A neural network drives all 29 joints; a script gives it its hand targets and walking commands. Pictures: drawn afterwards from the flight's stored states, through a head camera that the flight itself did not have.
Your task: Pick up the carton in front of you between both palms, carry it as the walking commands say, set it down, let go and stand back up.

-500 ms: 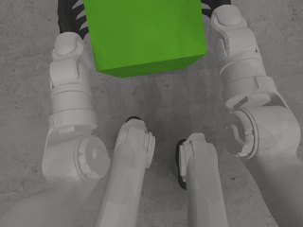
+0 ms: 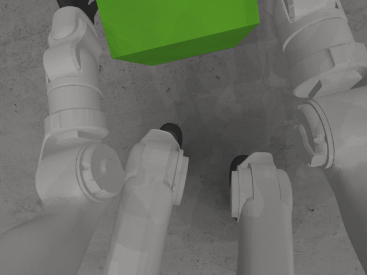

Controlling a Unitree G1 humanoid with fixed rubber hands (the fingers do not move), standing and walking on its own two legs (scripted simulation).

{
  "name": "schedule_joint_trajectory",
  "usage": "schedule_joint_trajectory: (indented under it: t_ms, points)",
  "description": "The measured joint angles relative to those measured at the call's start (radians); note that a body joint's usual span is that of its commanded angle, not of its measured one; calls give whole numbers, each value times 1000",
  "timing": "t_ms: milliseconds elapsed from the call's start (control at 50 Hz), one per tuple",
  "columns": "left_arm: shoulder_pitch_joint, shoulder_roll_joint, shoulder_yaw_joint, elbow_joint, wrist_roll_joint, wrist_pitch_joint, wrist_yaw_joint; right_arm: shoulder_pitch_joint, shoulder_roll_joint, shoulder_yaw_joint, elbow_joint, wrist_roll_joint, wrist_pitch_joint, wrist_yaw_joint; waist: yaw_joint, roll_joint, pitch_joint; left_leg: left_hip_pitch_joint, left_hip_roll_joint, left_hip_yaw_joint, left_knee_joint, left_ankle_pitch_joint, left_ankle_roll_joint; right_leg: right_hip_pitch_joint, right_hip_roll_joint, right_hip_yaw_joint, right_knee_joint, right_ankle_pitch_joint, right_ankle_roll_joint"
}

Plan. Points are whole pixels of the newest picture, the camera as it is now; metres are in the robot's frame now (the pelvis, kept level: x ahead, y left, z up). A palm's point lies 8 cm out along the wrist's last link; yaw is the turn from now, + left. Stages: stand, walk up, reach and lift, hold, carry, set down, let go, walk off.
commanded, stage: set down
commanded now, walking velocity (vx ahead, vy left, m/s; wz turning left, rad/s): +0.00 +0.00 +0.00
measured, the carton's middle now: out of the picture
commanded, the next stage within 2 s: none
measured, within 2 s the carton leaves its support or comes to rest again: rests again in 0.24 s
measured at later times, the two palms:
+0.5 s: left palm (79, 18) +0.47 +0.28 -0.19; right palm out of the picture +0.58 -0.01 -0.19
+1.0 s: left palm (85, 20) +0.47 +0.28 -0.21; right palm out of the picture +0.58 -0.01 -0.21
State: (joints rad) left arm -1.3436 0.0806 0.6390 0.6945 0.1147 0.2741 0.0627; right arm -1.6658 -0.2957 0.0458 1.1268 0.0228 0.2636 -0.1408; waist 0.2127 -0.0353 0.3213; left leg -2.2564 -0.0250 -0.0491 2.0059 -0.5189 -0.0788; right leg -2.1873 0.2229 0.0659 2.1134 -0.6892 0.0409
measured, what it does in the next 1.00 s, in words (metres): stands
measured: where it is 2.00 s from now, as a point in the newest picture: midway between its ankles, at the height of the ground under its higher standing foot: (202, 183)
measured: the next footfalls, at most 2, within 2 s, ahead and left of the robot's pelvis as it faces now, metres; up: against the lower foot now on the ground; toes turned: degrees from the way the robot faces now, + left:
none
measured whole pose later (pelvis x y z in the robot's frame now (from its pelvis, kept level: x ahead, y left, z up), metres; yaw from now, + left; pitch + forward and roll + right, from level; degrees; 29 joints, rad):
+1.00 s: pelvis -0.01 -0.01 -0.02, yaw +1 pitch +37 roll +5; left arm -1.48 0.20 0.69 1.02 0.15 0.15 -0.03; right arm -1.72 -0.33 0.00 1.17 -0.06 0.20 -0.02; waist 0.21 -0.02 0.48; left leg -2.21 0.01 -0.01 2.09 -0.52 -0.08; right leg -2.18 0.16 0.04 2.22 -0.68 -0.01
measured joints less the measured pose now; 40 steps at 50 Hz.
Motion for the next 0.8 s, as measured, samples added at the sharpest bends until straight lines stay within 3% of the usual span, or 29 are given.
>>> schedule_joint_trajectory:
  t_ms: [300, 660, 800]
  points:
    - [-33, 35, 7, 106, 26, -28, -46, -29, -4, -15, 79, -17, -27, 13, 6, -19, 42, 13, 17, 9, 17, 12, -11, -9, -14, -14, 34, 19, -28]
    - [-73, 85, 32, 178, 46, -43, -119, -58, 0, -115, 88, -106, -42, 105, -2, -6, 92, 22, 27, 26, 52, 10, -5, -5, -41, -22, 79, 14, -43]
    - [-92, 105, 58, 208, 68, -49, -126, -53, 12, -144, 65, -140, -46, 130, -12, -3, 106, 25, 29, 27, 62, 6, -6, -6, -52, -28, 92, 11, -53]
